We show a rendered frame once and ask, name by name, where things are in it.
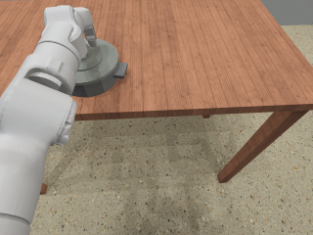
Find left robot hand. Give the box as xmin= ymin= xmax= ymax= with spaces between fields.
xmin=73 ymin=7 xmax=98 ymax=60

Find pot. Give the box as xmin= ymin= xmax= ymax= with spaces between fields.
xmin=71 ymin=62 xmax=128 ymax=98

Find robot left forearm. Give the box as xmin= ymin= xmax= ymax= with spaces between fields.
xmin=0 ymin=5 xmax=88 ymax=124

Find table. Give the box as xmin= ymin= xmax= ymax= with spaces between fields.
xmin=0 ymin=0 xmax=313 ymax=195

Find lid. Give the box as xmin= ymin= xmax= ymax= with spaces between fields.
xmin=75 ymin=38 xmax=119 ymax=86

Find left robot upper arm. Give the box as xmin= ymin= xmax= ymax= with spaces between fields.
xmin=0 ymin=78 xmax=77 ymax=235

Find knob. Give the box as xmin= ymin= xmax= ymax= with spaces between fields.
xmin=81 ymin=44 xmax=92 ymax=61

